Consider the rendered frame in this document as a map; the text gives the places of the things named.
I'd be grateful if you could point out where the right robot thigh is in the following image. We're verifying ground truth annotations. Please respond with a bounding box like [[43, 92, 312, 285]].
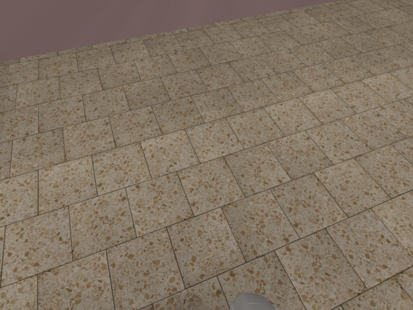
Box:
[[230, 293, 276, 310]]

